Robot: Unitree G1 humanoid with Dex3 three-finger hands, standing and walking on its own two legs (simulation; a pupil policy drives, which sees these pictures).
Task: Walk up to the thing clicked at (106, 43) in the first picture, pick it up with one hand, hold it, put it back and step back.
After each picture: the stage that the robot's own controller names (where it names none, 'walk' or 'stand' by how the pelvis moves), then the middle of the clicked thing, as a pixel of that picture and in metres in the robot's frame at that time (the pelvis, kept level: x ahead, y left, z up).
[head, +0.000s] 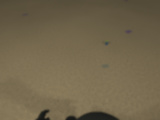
stand; (106, 42) +1.81 -0.40 -0.72
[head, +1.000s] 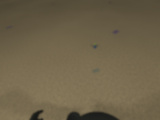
walk; (95, 45) +1.72 +0.00 -0.70
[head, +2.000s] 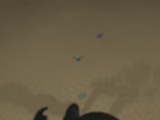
walk; (78, 58) +1.15 +0.28 -0.72
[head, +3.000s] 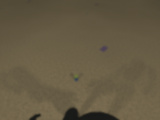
walk; (76, 77) +0.73 +0.22 -0.71
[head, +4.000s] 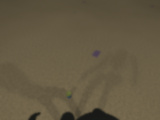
walk; (68, 94) +0.43 +0.20 -0.71
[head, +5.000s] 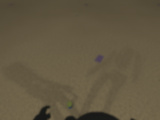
stand; (69, 105) +0.31 +0.22 -0.72
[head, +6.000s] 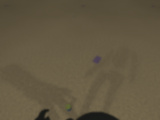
stand; (68, 107) +0.29 +0.22 -0.72
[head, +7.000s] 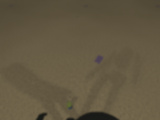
stand; (69, 105) +0.31 +0.22 -0.73
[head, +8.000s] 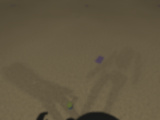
stand; (70, 106) +0.31 +0.21 -0.73
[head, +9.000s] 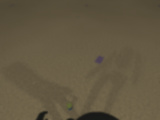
stand; (69, 106) +0.30 +0.21 -0.73
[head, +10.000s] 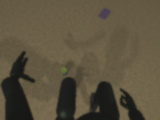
go down; (64, 71) +0.39 +0.21 -0.41
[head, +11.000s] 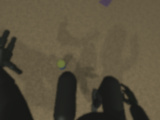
go down; (61, 65) +0.39 +0.23 -0.31
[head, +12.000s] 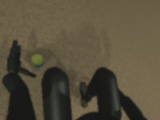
close in; (37, 61) +0.38 +0.27 -0.23
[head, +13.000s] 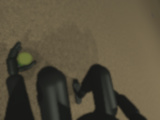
close; (24, 60) +0.38 +0.28 -0.22
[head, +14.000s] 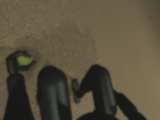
close; (24, 60) +0.37 +0.28 -0.23
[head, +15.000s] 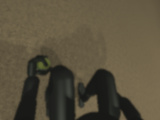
lift; (43, 64) +0.33 +0.25 -0.19
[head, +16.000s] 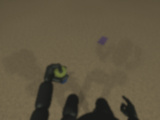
lift; (61, 75) +0.32 +0.19 +0.00
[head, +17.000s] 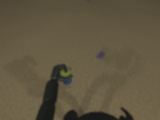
hold; (66, 76) +0.33 +0.16 +0.01
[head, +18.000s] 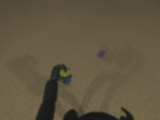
hold; (66, 76) +0.33 +0.17 -0.01
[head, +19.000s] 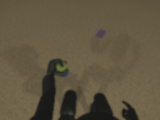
crouch; (62, 69) +0.37 +0.18 -0.06
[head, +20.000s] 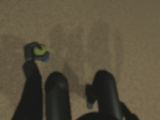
lower; (42, 54) +0.44 +0.26 -0.15
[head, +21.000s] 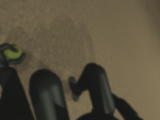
lower; (14, 56) +0.42 +0.29 -0.23
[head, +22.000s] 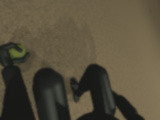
lower; (18, 54) +0.41 +0.29 -0.23
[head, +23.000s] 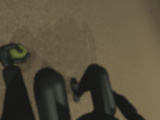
lower; (19, 55) +0.41 +0.29 -0.23
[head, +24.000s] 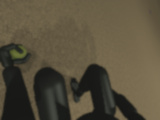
lower; (19, 55) +0.40 +0.29 -0.23
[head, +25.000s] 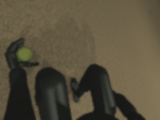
open; (24, 57) +0.39 +0.27 -0.23
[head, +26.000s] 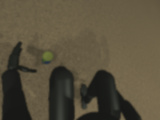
stand; (47, 58) +0.40 +0.25 -0.25
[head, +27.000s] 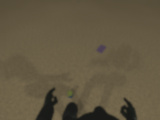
stand; (70, 94) +0.36 +0.18 -0.62
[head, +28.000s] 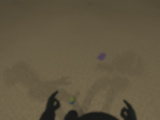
stand; (71, 100) +0.37 +0.18 -0.66
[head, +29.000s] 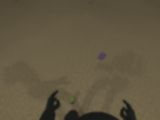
stand; (71, 100) +0.36 +0.18 -0.67
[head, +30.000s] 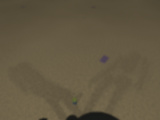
stand; (74, 100) +0.39 +0.18 -0.72
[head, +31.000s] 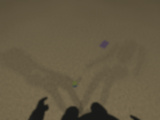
walk; (74, 84) +0.45 +0.14 -0.70
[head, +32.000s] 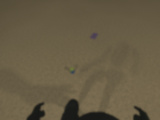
walk; (72, 70) +0.70 +0.25 -0.68
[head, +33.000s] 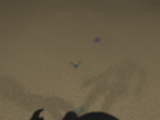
stand; (75, 64) +0.97 +0.22 -0.70
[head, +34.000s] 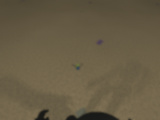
stand; (77, 66) +0.97 +0.21 -0.72
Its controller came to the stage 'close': yes
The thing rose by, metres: 0.71
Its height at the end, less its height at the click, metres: +0.00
